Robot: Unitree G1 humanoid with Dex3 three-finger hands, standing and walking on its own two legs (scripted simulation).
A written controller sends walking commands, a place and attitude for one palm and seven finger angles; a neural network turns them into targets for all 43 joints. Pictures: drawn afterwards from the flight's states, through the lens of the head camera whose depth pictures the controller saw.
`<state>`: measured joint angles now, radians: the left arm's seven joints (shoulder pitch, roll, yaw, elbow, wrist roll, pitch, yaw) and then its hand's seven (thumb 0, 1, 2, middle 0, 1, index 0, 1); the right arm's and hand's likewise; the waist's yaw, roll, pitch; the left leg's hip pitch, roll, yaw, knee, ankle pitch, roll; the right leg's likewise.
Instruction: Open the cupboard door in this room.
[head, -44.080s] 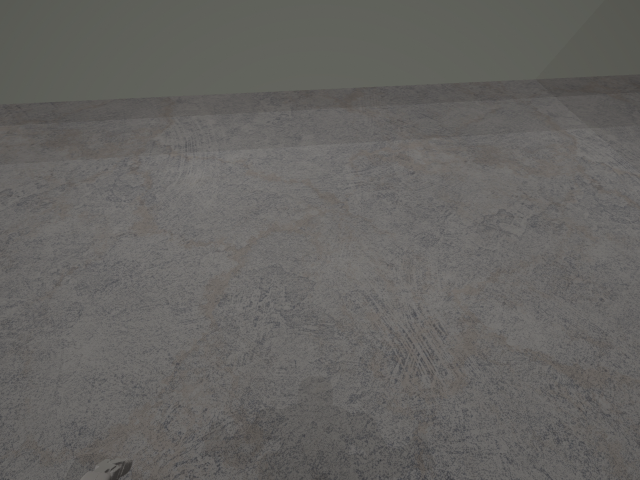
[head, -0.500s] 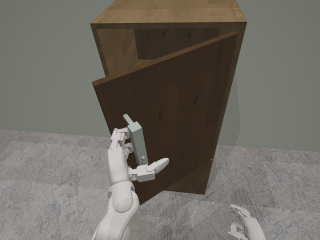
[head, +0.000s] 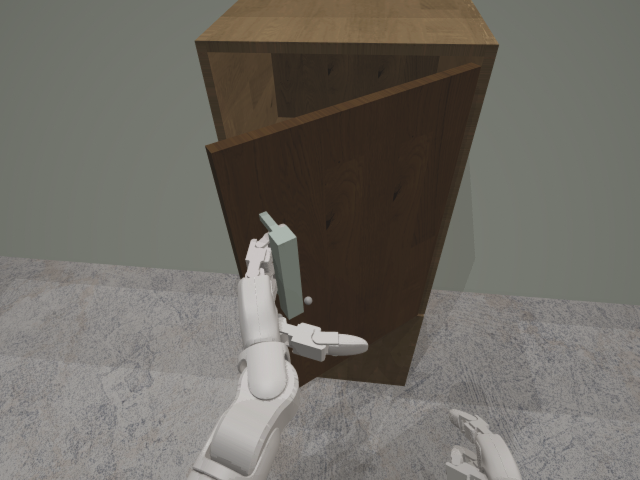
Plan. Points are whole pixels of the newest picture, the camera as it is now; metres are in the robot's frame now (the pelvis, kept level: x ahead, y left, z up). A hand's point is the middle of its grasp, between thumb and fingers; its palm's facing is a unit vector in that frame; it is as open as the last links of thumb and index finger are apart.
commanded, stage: slide the hand sideways off the handle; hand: left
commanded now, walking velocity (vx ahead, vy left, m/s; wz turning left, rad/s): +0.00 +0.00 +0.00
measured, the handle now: (279, 265) +0.36 +0.08 +0.11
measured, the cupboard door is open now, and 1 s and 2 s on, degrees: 39 45 45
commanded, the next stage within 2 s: draw the hand back to the body in 1.18 s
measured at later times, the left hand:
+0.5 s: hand (304, 344) +0.24 +0.03 +0.11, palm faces -0.16 -0.99 +0.00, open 16.3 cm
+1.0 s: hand (261, 367) +0.22 +0.08 +0.10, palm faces -0.11 -0.99 -0.02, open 16.0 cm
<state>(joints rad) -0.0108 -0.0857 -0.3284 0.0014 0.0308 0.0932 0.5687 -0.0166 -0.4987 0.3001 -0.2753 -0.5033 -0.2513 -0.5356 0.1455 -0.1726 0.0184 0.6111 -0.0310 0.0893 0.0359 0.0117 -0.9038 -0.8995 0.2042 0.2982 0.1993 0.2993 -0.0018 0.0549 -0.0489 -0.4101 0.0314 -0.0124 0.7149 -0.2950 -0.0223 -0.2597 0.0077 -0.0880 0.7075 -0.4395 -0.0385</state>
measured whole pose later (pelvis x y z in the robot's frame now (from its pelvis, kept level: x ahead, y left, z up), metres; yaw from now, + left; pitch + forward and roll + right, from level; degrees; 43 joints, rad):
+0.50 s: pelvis -0.01 +0.01 +0.00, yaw -2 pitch -2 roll +0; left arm 0.16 0.04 -0.28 -0.07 -0.05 -0.09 0.12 -0.02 -0.50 0.30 -0.18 -0.32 -0.16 -0.31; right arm 0.22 -0.19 0.05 0.51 0.01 0.04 0.01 0.01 -0.90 -0.90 0.20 0.30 0.20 0.30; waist -0.01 0.04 -0.03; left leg -0.37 0.04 0.03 0.67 -0.27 -0.01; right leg -0.25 0.01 -0.05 0.69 -0.41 -0.03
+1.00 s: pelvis +0.02 -0.01 +0.00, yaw -2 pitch +2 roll +1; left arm 0.48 0.12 -0.15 -0.34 -0.11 -0.11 -0.03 -0.02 -0.50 0.30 -0.22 -0.33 -0.21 -0.33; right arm 0.23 -0.20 0.04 0.45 0.01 0.01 0.00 0.01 -0.90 -0.90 0.21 0.30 0.20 0.30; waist 0.01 0.05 -0.06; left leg -0.42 0.04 0.02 0.72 -0.32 -0.02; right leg -0.30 0.01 -0.05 0.74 -0.47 -0.04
